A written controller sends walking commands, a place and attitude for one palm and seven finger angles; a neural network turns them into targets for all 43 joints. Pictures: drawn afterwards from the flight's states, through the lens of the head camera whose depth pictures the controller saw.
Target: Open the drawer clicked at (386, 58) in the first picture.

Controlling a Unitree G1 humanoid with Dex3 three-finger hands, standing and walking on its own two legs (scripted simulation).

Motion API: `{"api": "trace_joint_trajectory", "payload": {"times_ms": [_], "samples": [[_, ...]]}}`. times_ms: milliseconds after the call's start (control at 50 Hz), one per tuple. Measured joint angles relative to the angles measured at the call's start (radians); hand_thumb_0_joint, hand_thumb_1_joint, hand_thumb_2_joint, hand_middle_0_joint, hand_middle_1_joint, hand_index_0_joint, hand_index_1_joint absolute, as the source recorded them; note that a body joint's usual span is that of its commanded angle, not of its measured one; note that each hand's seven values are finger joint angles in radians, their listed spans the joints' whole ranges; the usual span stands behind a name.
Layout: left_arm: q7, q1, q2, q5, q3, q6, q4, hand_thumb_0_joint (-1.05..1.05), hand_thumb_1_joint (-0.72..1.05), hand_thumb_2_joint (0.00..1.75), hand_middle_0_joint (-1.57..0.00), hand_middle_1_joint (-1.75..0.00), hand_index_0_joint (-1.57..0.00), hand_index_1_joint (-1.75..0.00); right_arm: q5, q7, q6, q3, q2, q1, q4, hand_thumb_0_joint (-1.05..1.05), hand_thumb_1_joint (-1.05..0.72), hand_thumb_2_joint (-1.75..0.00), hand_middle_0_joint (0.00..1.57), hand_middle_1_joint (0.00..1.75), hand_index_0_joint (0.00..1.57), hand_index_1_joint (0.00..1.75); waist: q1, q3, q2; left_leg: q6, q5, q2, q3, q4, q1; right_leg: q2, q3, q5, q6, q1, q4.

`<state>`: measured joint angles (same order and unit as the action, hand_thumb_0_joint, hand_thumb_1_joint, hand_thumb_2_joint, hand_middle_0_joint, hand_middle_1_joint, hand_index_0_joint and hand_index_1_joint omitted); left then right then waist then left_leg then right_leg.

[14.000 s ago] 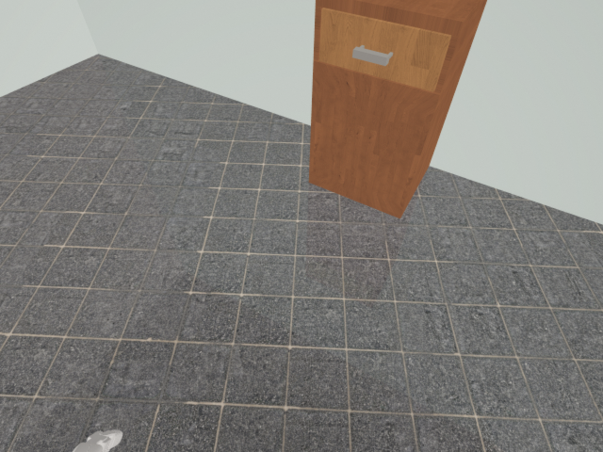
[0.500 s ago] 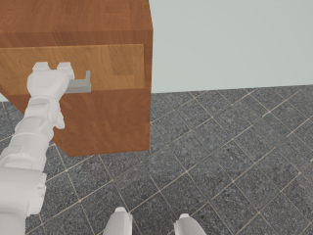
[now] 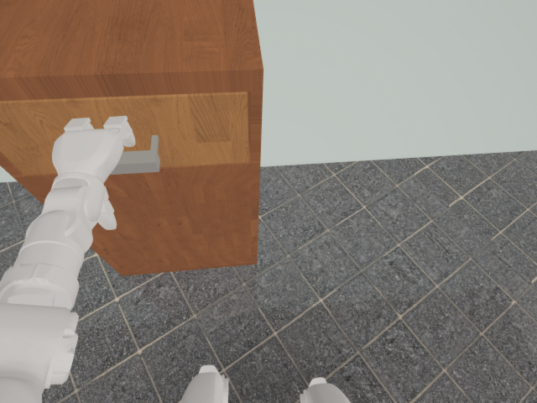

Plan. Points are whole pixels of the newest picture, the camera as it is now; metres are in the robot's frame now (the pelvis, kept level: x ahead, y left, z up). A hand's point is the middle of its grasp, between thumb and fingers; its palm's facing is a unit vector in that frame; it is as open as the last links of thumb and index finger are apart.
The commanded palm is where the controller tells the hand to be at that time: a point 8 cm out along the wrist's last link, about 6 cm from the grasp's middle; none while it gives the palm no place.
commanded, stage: lift the fingers back up to retry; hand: left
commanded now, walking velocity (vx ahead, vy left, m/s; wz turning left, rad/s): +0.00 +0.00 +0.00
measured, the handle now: (123, 152) +0.53 +0.24 +0.00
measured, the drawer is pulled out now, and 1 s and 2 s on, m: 0.00 0.00 0.00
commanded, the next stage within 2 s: re-aim the fingers above the handle in 0.42 s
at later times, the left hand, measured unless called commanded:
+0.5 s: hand (96, 159) +0.46 +0.25 +0.06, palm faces -0.07 -0.04 -1.00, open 13.8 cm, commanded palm +0.45 +0.26 +0.12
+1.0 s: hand (92, 157) +0.47 +0.26 +0.06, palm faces -0.05 -0.05 -1.00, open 13.8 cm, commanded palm +0.45 +0.26 +0.12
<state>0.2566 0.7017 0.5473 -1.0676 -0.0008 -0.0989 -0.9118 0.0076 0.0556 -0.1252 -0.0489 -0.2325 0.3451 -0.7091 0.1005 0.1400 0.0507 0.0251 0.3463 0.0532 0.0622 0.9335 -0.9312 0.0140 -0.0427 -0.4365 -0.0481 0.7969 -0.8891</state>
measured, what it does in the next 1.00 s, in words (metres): stands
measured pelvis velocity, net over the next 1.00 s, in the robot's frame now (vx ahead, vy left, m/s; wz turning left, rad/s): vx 0.03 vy -0.01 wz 0.01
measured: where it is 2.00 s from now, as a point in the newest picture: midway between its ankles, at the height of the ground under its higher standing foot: outside the picture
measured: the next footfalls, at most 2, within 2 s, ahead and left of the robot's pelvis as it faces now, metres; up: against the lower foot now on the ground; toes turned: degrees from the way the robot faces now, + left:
none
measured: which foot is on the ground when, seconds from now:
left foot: down 0.00-1.00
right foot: down 0.00-1.00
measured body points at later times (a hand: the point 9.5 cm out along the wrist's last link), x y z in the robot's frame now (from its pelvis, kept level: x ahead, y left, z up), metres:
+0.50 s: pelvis +0.03 -0.01 +0.02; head +0.10 -0.01 +0.47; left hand +0.46 +0.25 +0.12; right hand +0.09 -0.28 -0.11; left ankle +0.05 +0.13 -0.68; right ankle -0.01 -0.16 -0.68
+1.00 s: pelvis +0.03 -0.01 +0.02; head +0.11 -0.01 +0.46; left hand +0.46 +0.26 +0.11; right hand +0.07 -0.29 -0.11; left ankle +0.05 +0.13 -0.68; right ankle -0.01 -0.16 -0.68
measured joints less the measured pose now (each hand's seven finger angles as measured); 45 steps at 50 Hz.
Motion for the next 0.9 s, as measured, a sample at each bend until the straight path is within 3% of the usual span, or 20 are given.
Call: {"api": "trace_joint_trajectory", "payload": {"times_ms": [120, 240, 400, 580, 760, 900], "samples": [[0.024, -0.015, -0.004, 0.001, 0.008, 0.024, 0.017, 0.0, -0.49, 0.3, -0.31, -1.21, -0.32, -1.2, -0.004, -0.006, -0.009, -0.003, -0.005, -0.013, -0.011, 0.0, -0.91, -0.9, 0.21, 0.3, 0.2, 0.3, -0.003, -0.004, 0.001, 0.0, -0.003, -0.001, -0.003, -0.042, 0.059, -0.004, 0.0, 0.007, 0.0, -0.06, 0.048], [-0.024, -0.02, -0.008, 0.024, -0.009, 0.06, 0.039, 0.0, -0.49, 0.3, -0.31, -1.2, -0.32, -1.2, -0.01, -0.008, -0.014, -0.011, -0.009, -0.022, -0.001, 0.0, -0.91, -0.9, 0.21, 0.3, 0.2, 0.3, -0.017, -0.005, 0.006, 0.0, -0.01, -0.003, -0.009, -0.094, 0.129, -0.009, -0.003, 0.017, 0.002, -0.129, 0.101], [-0.073, -0.05, -0.018, 0.023, -0.007, 0.015, 0.05, 0.0, -0.49, 0.3, -0.31, -1.2, -0.32, -1.2, -0.014, -0.008, -0.026, -0.01, -0.013, -0.041, 0.031, 0.0, -0.91, -0.9, 0.21, 0.3, 0.2, 0.3, -0.03, -0.002, 0.003, 0.003, -0.013, -0.004, -0.018, -0.138, 0.192, -0.014, -0.008, 0.017, 0.005, -0.185, 0.135], [-0.032, -0.105, -0.018, 0.007, 0.027, -0.022, 0.082, 0.0, -0.49, 0.3, -0.32, -1.2, -0.32, -1.2, -0.008, -0.011, -0.029, -0.023, -0.017, -0.057, 0.034, 0.0, -0.91, -0.9, 0.21, 0.3, 0.2, 0.3, -0.042, -0.003, 0.002, 0.01, 0.0, -0.004, -0.01, -0.124, 0.184, -0.012, 0.0, -0.002, 0.011, -0.177, 0.113], [-0.051, -0.089, 0.003, 0.025, 0.022, -0.007, 0.069, 0.0, -0.49, 0.3, -0.32, -1.2, -0.32, -1.2, -0.011, -0.004, -0.033, -0.024, -0.02, -0.058, 0.016, 0.0, -0.91, -0.9, 0.21, 0.3, 0.2, 0.3, -0.039, -0.007, 0.001, 0.011, 0.0, -0.004, -0.001, -0.123, 0.186, -0.01, 0.009, -0.003, 0.014, -0.183, 0.115], [-0.07, -0.076, 0.013, 0.02, 0.031, -0.04, 0.062, 0.0, -0.49, 0.3, -0.32, -1.2, -0.32, -1.2, -0.009, -0.001, -0.035, -0.024, -0.02, -0.047, 0.02, 0.0, -0.91, -0.9, 0.21, 0.3, 0.2, 0.3, -0.028, -0.007, -0.002, 0.01, -0.001, -0.002, -0.005, -0.118, 0.173, -0.009, 0.004, 0.001, 0.011, -0.169, 0.113]]}}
